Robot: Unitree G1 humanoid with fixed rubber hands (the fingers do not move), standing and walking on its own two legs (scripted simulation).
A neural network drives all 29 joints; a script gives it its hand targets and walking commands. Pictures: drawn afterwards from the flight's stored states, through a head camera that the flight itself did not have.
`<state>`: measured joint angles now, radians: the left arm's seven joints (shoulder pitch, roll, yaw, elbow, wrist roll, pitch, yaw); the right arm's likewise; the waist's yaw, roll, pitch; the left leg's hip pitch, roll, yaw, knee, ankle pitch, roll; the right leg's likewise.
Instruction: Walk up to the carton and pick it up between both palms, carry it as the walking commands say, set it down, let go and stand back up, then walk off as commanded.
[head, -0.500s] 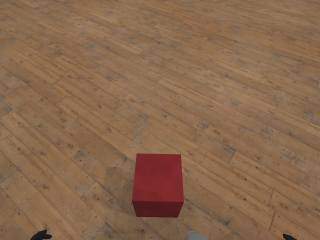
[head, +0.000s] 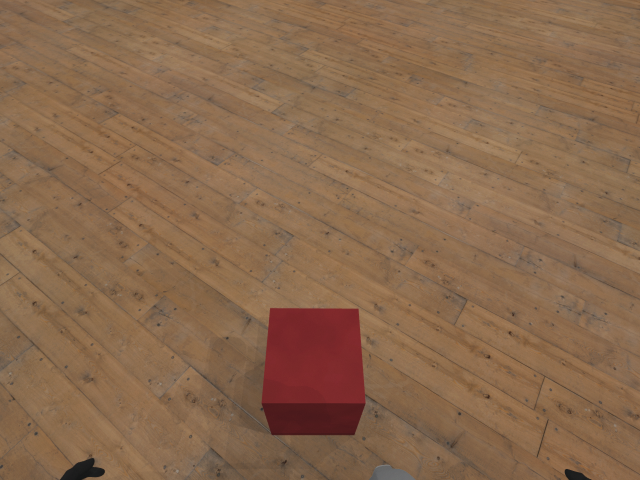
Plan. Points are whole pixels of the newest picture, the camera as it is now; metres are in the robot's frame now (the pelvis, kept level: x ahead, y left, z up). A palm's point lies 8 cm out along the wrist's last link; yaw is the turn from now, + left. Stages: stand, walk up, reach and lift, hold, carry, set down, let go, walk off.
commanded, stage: walk up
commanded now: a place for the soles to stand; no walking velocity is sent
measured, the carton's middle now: (313, 373) +0.47 +0.02 -0.59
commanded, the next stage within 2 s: none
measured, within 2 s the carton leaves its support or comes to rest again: neither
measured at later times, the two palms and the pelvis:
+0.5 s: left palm out of the picture +0.10 +0.32 -0.08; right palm out of the picture +0.09 -0.33 -0.09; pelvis +0.00 +0.00 +0.00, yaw +0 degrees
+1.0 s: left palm out of the picture +0.09 +0.32 -0.08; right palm out of the picture +0.09 -0.33 -0.09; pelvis -0.01 +0.00 +0.00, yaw -1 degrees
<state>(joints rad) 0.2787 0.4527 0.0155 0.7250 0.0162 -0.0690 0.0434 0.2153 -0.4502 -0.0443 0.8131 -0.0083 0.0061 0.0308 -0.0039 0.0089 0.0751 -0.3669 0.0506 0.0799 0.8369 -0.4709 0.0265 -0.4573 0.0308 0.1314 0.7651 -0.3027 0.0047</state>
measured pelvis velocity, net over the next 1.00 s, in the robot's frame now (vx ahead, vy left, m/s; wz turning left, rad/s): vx -0.01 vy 0.00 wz -0.01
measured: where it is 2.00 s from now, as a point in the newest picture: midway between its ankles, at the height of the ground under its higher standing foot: outside the picture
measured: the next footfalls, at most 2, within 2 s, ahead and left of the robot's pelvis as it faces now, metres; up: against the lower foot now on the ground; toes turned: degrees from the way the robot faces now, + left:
right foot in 1.60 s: +0.02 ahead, -0.15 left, +0.00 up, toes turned +4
